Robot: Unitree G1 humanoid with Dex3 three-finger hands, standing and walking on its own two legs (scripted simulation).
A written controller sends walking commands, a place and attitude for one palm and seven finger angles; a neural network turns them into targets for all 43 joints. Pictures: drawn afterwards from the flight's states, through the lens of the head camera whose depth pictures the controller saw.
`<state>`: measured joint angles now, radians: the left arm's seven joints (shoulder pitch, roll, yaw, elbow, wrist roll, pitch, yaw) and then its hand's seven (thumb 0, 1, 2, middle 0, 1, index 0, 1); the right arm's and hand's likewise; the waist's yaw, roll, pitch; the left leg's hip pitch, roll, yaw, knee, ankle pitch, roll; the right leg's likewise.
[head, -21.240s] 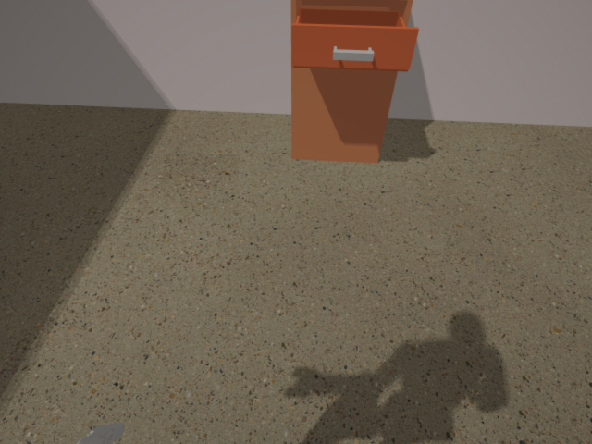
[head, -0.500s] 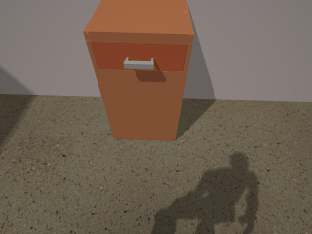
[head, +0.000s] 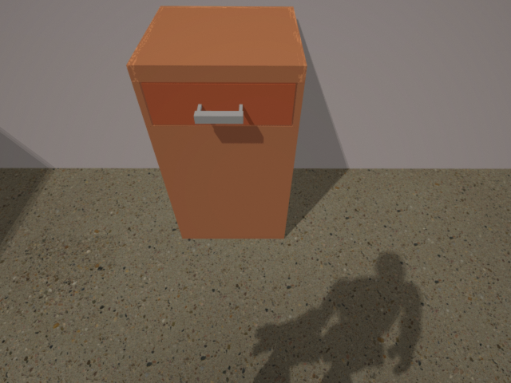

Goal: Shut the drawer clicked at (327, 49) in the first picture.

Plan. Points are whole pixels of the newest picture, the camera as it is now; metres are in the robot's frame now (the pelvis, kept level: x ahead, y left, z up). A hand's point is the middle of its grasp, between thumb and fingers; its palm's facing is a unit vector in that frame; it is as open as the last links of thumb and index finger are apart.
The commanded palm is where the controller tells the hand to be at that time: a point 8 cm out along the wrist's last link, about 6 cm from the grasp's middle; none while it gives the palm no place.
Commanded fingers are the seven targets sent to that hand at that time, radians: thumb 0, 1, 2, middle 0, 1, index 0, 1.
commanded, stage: look to check the result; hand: left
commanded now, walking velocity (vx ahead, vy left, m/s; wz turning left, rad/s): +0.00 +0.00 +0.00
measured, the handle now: (219, 112) +0.81 +0.14 -0.05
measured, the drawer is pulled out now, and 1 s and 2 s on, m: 0.00 0.00 0.00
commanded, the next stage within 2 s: stand and wait in 0.58 s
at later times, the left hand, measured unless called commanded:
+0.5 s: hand out of the picture +0.06 +0.20 -0.17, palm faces +0.00 -0.96 -0.27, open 7.4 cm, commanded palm none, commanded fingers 0.00 0.90 0.90 -0.20 -0.30 -0.20 -0.30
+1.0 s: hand out of the picture +0.09 +0.21 -0.16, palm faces -0.01 -0.96 -0.30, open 7.4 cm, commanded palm none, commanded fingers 0.00 0.90 0.90 -0.20 -0.30 -0.20 -0.30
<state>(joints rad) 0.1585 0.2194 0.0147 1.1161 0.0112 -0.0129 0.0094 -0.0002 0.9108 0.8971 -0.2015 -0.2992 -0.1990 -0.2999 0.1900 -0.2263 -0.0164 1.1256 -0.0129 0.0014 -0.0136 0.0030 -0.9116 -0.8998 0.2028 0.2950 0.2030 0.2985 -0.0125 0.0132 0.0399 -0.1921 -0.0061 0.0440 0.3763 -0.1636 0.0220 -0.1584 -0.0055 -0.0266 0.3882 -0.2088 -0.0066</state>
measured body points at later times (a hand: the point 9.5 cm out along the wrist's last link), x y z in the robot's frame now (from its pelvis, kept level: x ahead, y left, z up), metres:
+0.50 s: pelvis +0.02 -0.01 +0.00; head +0.03 -0.02 +0.45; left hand +0.06 +0.26 -0.14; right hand +0.06 -0.27 -0.15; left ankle +0.03 +0.10 -0.74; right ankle +0.00 -0.11 -0.75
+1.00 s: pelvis +0.02 -0.01 +0.00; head +0.04 -0.02 +0.45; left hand +0.09 +0.26 -0.14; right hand +0.07 -0.29 -0.15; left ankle +0.03 +0.10 -0.74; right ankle +0.00 -0.11 -0.75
